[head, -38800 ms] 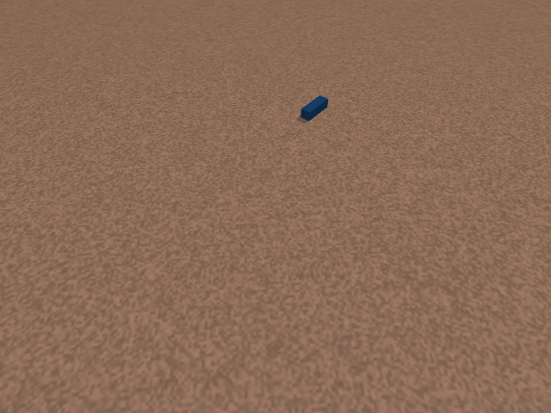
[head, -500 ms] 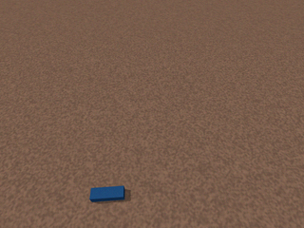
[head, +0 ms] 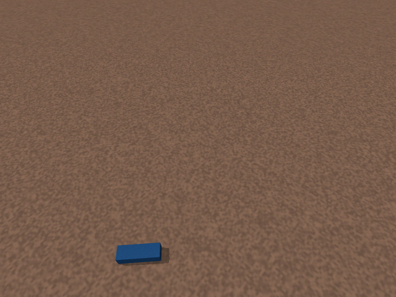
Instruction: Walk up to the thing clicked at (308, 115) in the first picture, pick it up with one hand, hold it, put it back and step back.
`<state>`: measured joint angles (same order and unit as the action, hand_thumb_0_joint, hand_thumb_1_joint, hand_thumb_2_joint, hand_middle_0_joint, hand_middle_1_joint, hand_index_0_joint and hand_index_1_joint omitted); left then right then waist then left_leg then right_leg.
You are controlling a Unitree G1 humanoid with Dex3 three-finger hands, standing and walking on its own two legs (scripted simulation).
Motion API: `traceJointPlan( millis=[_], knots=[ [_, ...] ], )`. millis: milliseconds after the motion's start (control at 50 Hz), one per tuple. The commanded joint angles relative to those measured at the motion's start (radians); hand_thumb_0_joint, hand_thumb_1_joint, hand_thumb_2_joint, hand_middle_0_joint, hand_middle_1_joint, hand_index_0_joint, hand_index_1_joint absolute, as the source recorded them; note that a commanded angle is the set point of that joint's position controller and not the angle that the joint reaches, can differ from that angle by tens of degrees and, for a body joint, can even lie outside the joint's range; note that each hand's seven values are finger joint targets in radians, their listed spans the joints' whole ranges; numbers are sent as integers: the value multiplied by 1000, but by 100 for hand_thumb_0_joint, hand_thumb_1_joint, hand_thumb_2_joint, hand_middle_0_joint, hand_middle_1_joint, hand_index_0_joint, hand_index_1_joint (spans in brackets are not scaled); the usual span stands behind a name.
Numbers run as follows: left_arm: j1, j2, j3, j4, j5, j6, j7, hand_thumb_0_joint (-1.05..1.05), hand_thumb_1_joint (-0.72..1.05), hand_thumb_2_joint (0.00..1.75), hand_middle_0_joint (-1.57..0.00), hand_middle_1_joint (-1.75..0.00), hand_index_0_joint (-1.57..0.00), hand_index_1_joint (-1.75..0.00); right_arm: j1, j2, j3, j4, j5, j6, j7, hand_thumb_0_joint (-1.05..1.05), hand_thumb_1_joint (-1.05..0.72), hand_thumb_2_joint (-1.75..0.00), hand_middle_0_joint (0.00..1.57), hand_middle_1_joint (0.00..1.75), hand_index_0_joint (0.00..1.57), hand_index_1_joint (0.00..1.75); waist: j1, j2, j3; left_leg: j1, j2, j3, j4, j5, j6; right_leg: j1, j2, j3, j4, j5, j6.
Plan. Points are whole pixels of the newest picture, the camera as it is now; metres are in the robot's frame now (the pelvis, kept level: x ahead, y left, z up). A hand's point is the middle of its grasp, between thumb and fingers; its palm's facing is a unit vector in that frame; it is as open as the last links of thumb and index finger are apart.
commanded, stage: rise first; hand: left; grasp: from above
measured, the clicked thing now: (139, 253) +0.44 +0.30 -0.75
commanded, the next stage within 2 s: none
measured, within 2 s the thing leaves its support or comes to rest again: neither
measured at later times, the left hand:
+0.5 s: hand out of the picture +0.13 +0.26 -0.18, palm faces -0.09 -0.91 -0.40, open 12.2 cm
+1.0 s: hand out of the picture +0.11 +0.28 -0.25, palm faces -0.21 -0.84 -0.49, open 14.2 cm
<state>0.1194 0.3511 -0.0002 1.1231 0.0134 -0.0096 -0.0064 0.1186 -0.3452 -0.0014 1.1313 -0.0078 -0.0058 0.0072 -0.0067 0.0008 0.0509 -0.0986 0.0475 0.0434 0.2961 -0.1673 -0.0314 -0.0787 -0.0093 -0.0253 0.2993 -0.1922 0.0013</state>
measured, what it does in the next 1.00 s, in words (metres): lowers itself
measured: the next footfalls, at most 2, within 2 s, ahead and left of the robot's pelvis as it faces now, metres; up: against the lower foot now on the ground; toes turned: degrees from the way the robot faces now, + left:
none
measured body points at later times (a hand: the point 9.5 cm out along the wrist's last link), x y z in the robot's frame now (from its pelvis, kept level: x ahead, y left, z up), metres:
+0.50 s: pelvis -0.01 +0.01 -0.04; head +0.05 +0.02 +0.41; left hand +0.14 +0.31 -0.16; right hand +0.10 -0.25 -0.15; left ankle +0.00 +0.14 -0.75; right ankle -0.02 -0.12 -0.75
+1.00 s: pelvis -0.02 +0.02 -0.11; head +0.08 +0.04 +0.33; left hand +0.12 +0.32 -0.21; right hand +0.16 -0.23 -0.19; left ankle +0.00 +0.14 -0.75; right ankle -0.02 -0.12 -0.75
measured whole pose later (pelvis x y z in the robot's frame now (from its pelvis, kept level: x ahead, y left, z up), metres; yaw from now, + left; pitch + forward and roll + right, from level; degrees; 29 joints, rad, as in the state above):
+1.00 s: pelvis -0.02 +0.02 -0.11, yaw +1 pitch +19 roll -2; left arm 0.23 0.33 0.11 0.49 0.31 0.20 0.01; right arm 0.19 -0.23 -0.02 0.55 0.01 -0.15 -0.03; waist -0.03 0.01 -0.12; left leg -0.99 0.05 -0.02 1.19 -0.53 -0.01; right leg -0.93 -0.03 -0.05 1.15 -0.55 0.02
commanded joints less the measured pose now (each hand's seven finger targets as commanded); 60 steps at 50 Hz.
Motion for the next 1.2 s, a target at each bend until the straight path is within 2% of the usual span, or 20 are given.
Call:
traceJointPlan(
  millis=[0,60,80,100,120,140,180,220,260,280,320,420,460,520,640,840,900,1000,1100,1180],
  knots=[
    [-37,215,37,-63,-4,-25,16,0,90,90,-20,-30,-20,-30,-36,-211,-40,-60,-4,-24,-14,0,-90,-90,20,30,20,30,3,11,-87,44,107,-85,-30,169,42,-9,-132,91,-40,201,-27],
    [-34,215,36,-58,-5,-26,17,0,82,95,-15,-38,-14,-38,-29,-211,-38,-58,-4,-24,-15,0,-91,-90,20,30,20,30,3,1,-77,37,106,-82,-25,170,43,-9,-134,92,-44,211,-25],
    [-384,44,41,-409,-50,-112,31,0,74,99,-21,-46,-17,-46,-11,-47,1,-332,66,-70,-35,0,-99,-92,20,30,20,30,-115,39,7,-111,-53,25,51,20,48,-226,-4,19,19,110,-7],
    [-456,98,62,-312,-45,-96,36,0,66,100,-18,-54,-15,-54,37,-76,-6,-283,69,-69,-45,0,-97,-92,20,30,20,30,-77,-22,-34,-104,-52,20,63,0,54,-171,-7,7,23,65,-3],
    [-299,173,113,-137,-26,-54,40,0,58,103,-14,-62,-11,-62,64,-107,-16,-269,65,-58,-51,0,-98,-92,20,30,20,30,-65,-46,-17,-139,-56,18,86,-24,55,-198,4,-4,36,20,-11],
    [-222,187,131,-90,-11,-40,25,0,50,100,-13,-70,-11,-70,72,-111,-33,-295,64,-48,-48,0,-95,-91,20,30,20,30,-28,-24,-14,-164,-52,20,106,-14,50,-210,7,-10,62,9,-16],
    [-300,279,185,-156,37,-53,8,0,34,98,-7,-86,-9,-86,102,-112,-64,-330,49,-57,-57,0,-90,-90,20,30,20,30,-16,-5,-162,-166,-51,9,166,37,49,-211,2,-1,131,72,-16],
    [-124,214,183,-43,98,-28,-22,0,18,98,0,-102,-5,-102,138,-98,-78,-361,30,-64,-47,0,-94,-91,20,30,20,30,-7,-35,-232,-226,-61,-3,246,99,47,-215,0,-6,212,131,-15],
    [-75,222,207,-109,136,-17,-31,0,2,99,0,-110,-4,-105,142,-90,-95,-412,29,-65,-42,0,-92,-90,20,30,20,30,40,5,-329,-242,-74,2,287,141,42,-192,-3,-1,262,170,-17],
    [-84,215,209,-167,141,-6,-25,0,-5,97,-1,-111,-5,-107,137,-86,-97,-442,31,-63,-42,0,-92,-90,20,30,20,30,41,37,-359,-227,-78,3,288,146,37,-190,-1,-1,268,165,-18],
    [-69,161,179,-219,146,35,-7,0,-19,97,-2,-111,-6,-107,120,-74,-89,-484,36,-60,-38,0,-90,-90,20,30,20,30,31,51,-302,-258,-73,1,289,115,31,-247,4,-7,269,121,-19],
    [-93,149,163,-330,167,112,19,0,-50,100,-6,-107,-6,-106,86,-70,-89,-568,42,-74,-32,0,-88,-89,20,30,20,30,-2,9,-228,-357,-48,-19,344,-14,30,-393,20,-26,325,-36,-22],
    [-96,122,150,-370,170,119,20,0,-53,99,-6,-108,-7,-107,96,-66,-91,-578,38,-90,-32,0,-88,-89,20,30,20,30,-16,-12,-232,-391,-45,-25,390,-39,33,-440,20,-29,369,-57,-20],
    [-108,153,186,-480,185,100,24,0,-54,100,-5,-106,-5,-106,116,-60,-96,-592,28,-114,-31,0,-86,-89,20,30,20,30,-9,36,-307,-431,-39,-32,485,-14,29,-502,18,-24,472,-39,-19],
    [44,148,189,-644,246,111,32,0,-57,102,-5,-105,-4,-106,119,-50,-100,-637,22,-141,-43,0,-86,-89,20,30,20,30,-11,86,-414,-451,-30,-42,583,21,26,-589,15,-16,578,-19,-19],
    [160,120,163,-766,274,198,35,0,-58,98,-7,-106,-7,-106,91,-37,-93,-688,19,-167,-47,0,-91,-90,20,30,20,30,-25,42,-395,-597,-28,-56,694,4,40,-672,13,-17,656,-32,-16],
    [111,147,180,-785,288,195,37,0,-57,98,-7,-107,-8,-106,86,-38,-89,-694,15,-182,-47,0,-91,-90,20,30,20,30,-30,61,-386,-656,-27,-59,737,-33,40,-732,11,-17,703,-65,-19],
    [-46,212,205,-663,383,114,43,0,-61,99,-8,-105,-8,-106,54,-46,-85,-681,7,-212,-40,0,-92,-90,20,30,20,30,-49,64,-391,-835,-30,-64,887,-145,41,-948,14,-12,866,-161,-20],
    [-151,223,167,-639,485,-13,43,0,-60,99,-9,-106,-8,-107,47,-75,-104,-656,9,-235,-18,0,-92,-90,20,30,20,30,-43,97,-550,-946,-36,-78,1039,-176,38,-1128,14,-8,1048,-191,-23],
    [-232,338,224,-597,583,-82,83,0,-61,102,-10,-107,-9,-108,40,-99,-109,-625,16,-226,-7,0,-95,-91,20,30,20,30,-18,129,-663,-1027,-32,-93,1152,-152,35,-1256,14,-10,1182,-182,-28]
  ],
)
